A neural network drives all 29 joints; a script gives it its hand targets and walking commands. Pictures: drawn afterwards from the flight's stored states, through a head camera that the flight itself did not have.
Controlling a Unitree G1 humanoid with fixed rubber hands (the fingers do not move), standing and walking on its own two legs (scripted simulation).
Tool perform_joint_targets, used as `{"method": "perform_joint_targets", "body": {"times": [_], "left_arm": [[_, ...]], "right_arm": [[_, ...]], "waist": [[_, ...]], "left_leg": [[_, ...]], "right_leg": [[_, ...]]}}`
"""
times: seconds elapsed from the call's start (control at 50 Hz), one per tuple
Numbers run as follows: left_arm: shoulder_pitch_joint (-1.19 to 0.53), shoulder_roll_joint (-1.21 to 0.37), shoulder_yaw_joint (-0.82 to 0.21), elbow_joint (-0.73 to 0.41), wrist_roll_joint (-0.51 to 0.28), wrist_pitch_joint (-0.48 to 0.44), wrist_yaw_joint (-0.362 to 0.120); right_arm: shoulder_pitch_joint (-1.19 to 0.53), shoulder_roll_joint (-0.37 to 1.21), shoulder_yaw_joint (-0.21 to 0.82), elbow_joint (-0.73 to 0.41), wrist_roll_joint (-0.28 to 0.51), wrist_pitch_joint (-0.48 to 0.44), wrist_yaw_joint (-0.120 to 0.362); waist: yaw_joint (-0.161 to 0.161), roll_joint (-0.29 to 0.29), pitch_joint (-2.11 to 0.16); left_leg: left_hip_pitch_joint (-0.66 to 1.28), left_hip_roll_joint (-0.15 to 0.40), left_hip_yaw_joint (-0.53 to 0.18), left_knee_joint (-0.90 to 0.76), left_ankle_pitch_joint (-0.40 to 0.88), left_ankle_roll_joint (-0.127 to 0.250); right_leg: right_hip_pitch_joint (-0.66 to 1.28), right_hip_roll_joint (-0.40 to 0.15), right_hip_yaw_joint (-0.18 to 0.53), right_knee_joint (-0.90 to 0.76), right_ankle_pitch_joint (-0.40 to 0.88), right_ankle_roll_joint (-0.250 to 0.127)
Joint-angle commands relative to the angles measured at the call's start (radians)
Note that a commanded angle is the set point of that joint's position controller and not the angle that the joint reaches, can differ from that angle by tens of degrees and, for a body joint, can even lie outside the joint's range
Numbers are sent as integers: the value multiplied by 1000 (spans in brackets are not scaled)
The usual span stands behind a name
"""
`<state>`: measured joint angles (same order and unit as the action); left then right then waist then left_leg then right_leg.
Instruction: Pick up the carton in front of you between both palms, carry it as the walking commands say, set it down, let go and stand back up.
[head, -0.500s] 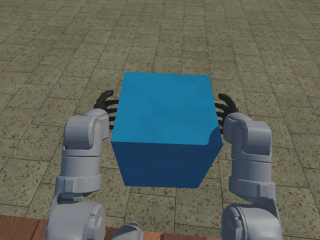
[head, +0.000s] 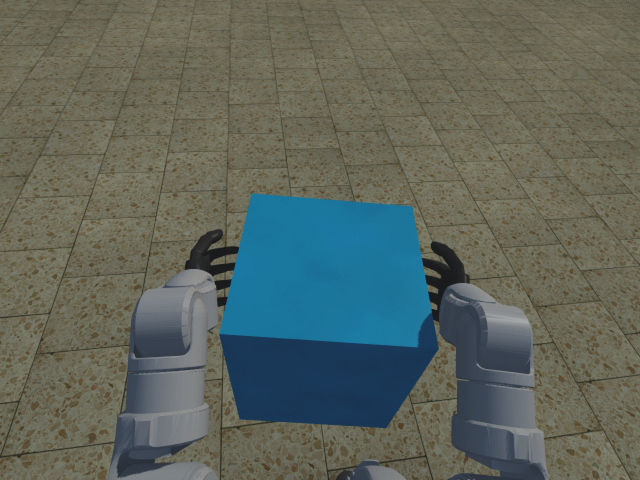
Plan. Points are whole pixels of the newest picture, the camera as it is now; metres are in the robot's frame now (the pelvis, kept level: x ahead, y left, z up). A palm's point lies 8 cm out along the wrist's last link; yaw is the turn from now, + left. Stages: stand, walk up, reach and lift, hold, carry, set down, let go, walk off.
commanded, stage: carry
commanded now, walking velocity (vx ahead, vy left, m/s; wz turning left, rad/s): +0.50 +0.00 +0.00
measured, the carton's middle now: (322, 317) +0.33 -0.02 +0.00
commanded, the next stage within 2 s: none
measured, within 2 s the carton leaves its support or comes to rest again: neither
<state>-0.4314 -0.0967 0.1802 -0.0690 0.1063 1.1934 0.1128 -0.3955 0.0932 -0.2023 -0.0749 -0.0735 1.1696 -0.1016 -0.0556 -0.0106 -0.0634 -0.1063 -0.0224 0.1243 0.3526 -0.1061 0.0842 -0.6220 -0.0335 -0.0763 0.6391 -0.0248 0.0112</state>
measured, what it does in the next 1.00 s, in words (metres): goes down: right foot, then left foot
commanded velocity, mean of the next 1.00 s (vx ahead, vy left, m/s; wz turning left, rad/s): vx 0.50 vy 0.00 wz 0.00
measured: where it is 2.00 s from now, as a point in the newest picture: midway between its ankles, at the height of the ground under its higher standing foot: (278, 246)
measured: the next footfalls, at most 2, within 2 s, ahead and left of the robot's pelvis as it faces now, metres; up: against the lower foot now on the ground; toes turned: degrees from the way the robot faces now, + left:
right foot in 0.12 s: +0.28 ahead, -0.08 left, -0.02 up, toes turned -6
left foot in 0.56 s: +0.51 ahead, +0.14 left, -0.02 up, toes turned +9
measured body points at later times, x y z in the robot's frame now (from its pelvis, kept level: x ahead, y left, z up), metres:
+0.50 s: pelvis +0.31 +0.01 -0.03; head +0.32 +0.02 +0.42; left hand +0.66 +0.19 +0.08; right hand +0.68 -0.11 +0.08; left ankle +0.44 +0.14 -0.74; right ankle +0.24 -0.08 -0.77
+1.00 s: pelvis +0.63 +0.04 -0.04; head +0.63 +0.05 +0.41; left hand +0.92 +0.19 +0.05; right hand +0.92 -0.12 +0.06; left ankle +0.47 +0.13 -0.77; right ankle +0.75 -0.06 -0.76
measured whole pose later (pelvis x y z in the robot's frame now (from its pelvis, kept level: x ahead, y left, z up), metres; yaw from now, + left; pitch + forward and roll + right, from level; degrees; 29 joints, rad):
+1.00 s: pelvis +0.63 +0.04 -0.04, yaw +0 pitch +5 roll -1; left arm -0.25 -0.15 0.14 -0.31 0.12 1.18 0.11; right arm -0.25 0.15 -0.17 -0.29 -0.11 1.18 -0.08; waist -0.01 0.01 -0.09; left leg 0.01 0.04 0.15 0.32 -0.40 0.00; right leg -0.50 -0.03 -0.19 0.44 -0.04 0.00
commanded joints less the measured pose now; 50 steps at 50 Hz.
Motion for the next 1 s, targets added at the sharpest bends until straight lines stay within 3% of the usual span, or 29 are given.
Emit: {"method": "perform_joint_targets", "body": {"times": [0.0,0.04,0.06,0.08,0.1,0.12,0.14,0.16,0.18,0.2,0.22,0.28,0.36,0.44,0.48,0.52,0.54,0.56,0.58,0.6,0.64,0.66,0.7,0.78,0.9,0.94,0.98], "left_arm": [[-538,-1007,-727,-145,-351,-35,-199],[-529,-947,-745,-179,-357,-26,-206],[-530,-915,-743,-182,-360,-22,-209],[-525,-878,-735,-178,-358,-16,-211],[-515,-837,-719,-162,-357,-8,-212],[-536,-786,-693,-134,-352,0,-210],[-512,-755,-666,-81,-354,8,-207],[-506,-776,-676,-74,-376,7,-208],[-571,-819,-690,-97,-405,5,-214],[-666,-859,-704,-117,-432,5,-221],[-750,-894,-721,-127,-464,1,-226],[-874,-941,-736,-105,-527,-9,-237],[-897,-962,-699,5,-541,-20,-248],[-908,-998,-664,71,-531,-22,-252],[-895,-1005,-643,102,-514,-19,-248],[-883,-1008,-625,136,-496,-16,-243],[-866,-1006,-615,155,-488,-15,-242],[-858,-1007,-606,171,-488,-12,-243],[-866,-1032,-600,183,-482,-8,-245],[-880,-1050,-599,179,-477,-10,-244],[-879,-1094,-609,140,-485,-15,-241],[-865,-1116,-610,115,-487,-18,-237],[-815,-1126,-621,51,-469,-20,-223],[-643,-1100,-666,-81,-409,-23,-197],[-364,-1015,-758,-222,-347,-11,-215],[-298,-986,-780,-245,-349,-3,-234],[-233,-994,-776,-240,-366,9,-254]], "right_arm": [[-647,1026,791,-178,464,-11,276],[-625,971,801,-191,452,-10,271],[-630,943,801,-190,448,-6,268],[-633,907,799,-184,448,2,264],[-654,866,792,-175,447,9,259],[-683,872,789,-157,455,27,255],[-666,845,767,-116,457,44,246],[-672,841,752,-111,460,48,241],[-721,861,744,-119,465,47,238],[-772,882,732,-113,460,44,234],[-808,893,717,-97,450,40,228],[-826,910,682,-29,415,21,206],[-841,912,633,48,374,5,186],[-869,938,616,90,374,7,188],[-879,950,610,109,382,14,196],[-867,960,598,148,387,17,205],[-849,960,588,171,389,16,210],[-827,949,572,190,383,15,212],[-844,939,566,205,367,6,212],[-851,966,570,178,378,3,215],[-908,1032,603,77,415,-2,222],[-934,1056,621,25,435,-3,225],[-929,1091,654,-54,459,-1,230],[-759,1079,698,-166,448,13,244],[-418,982,759,-248,376,26,269],[-333,964,772,-248,356,28,277],[-258,956,766,-242,356,36,283]], "waist": [[-2,114,-302],[6,141,-305],[20,128,-327],[50,89,-362],[96,31,-394],[88,-183,-496],[113,-247,-589],[130,-179,-582],[128,-97,-520],[113,-32,-455],[98,-3,-432],[76,-36,-395],[102,-85,-359],[113,-103,-324],[109,-121,-311],[66,-90,-359],[42,-49,-428],[20,115,-512],[17,324,-508],[18,285,-491],[11,104,-438],[19,82,-420],[36,114,-428],[38,136,-420],[30,169,-316],[29,186,-289],[51,169,-322]], "left_leg": [[281,166,-121,5,606,23],[228,158,-85,91,646,7],[180,144,-51,193,670,-6],[87,117,-4,336,608,-29],[-85,89,0,527,336,-47],[-397,6,-42,786,-393,-69],[-613,-33,-130,1066,-526,-80],[-694,14,-176,1108,-451,-51],[-712,59,-193,1056,-381,-36],[-687,82,-181,984,-331,-41],[-634,102,-177,920,-306,-46],[-545,113,-125,771,-279,-58],[-546,116,-77,524,-137,-64],[-458,66,-11,292,2,-53],[-398,41,28,197,14,-47],[-176,6,91,69,19,-31],[44,60,30,75,2,-12],[263,293,-323,61,-29,44],[446,434,-661,-2,52,168],[456,433,-647,11,73,184],[350,377,-487,15,179,121],[295,365,-424,-14,187,97],[260,337,-330,-54,204,71],[320,301,-211,-74,326,69],[347,244,-62,-51,558,26],[329,231,-21,-8,642,4],[194,208,55,164,642,-40]], "right_leg": [[59,66,-90,-210,203,-18],[225,83,-104,-273,270,-54],[358,101,-125,-300,288,-72],[539,89,-132,-312,313,-85],[731,-29,-27,-252,424,-94],[1046,-311,303,-75,804,-211],[1193,-408,530,-119,473,-362],[1119,-368,550,-184,158,-373],[993,-323,495,-236,33,-326],[867,-311,448,-268,47,-296],[758,-300,412,-293,-5,-279],[569,-246,287,-336,-115,-260],[574,-224,192,-333,16,-246],[602,-181,91,-297,132,-180],[620,-179,67,-262,164,-153],[586,-150,-15,-90,278,-101],[480,-120,-55,60,206,-57],[274,-63,-74,308,-75,-9],[-56,76,-41,499,-465,12],[-165,33,43,610,-513,-14],[-174,-26,71,587,-428,-31],[-142,-53,80,521,-378,-24],[-78,-52,59,416,-323,-6],[-78,-38,0,220,-242,16],[13,16,-104,-112,-40,7],[112,42,-144,-205,11,-4],[402,72,-195,-286,30,-27]]}}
